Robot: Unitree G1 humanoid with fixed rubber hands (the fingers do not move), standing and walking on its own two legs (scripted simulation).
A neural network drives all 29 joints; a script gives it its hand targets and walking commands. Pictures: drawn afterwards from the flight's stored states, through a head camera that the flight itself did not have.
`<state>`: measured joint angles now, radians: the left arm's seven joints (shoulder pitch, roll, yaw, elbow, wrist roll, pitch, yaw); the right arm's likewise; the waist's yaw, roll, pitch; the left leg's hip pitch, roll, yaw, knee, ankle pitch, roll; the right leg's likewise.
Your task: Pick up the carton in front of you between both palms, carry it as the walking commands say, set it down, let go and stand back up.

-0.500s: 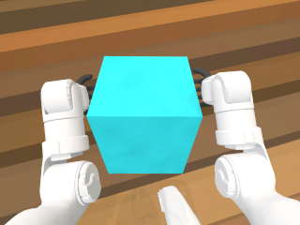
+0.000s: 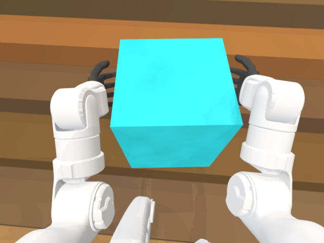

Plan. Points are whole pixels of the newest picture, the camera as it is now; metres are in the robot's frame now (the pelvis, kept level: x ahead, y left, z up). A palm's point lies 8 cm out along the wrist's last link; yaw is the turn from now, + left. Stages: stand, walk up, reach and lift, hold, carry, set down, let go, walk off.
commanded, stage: carry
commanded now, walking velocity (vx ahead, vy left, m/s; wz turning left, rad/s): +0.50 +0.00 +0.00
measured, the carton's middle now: (170, 111) +0.40 +0.03 +0.08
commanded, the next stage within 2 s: none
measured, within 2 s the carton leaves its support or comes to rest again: neither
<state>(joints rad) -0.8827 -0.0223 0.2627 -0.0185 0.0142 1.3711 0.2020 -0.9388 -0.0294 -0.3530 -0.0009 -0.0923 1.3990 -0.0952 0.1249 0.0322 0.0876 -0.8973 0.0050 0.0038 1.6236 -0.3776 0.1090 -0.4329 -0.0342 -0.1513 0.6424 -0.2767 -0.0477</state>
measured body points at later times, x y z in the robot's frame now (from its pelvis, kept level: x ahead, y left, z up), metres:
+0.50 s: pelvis +0.30 +0.08 +0.14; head +0.35 +0.08 +0.59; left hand +0.71 +0.17 +0.27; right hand +0.66 -0.13 +0.28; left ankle +0.29 +0.16 -0.58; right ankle +0.31 -0.02 -0.39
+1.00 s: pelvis +0.59 +0.04 +0.28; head +0.63 +0.05 +0.73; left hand +0.97 +0.24 +0.46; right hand +1.01 -0.06 +0.45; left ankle +0.63 +0.14 -0.24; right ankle +0.59 -0.06 -0.45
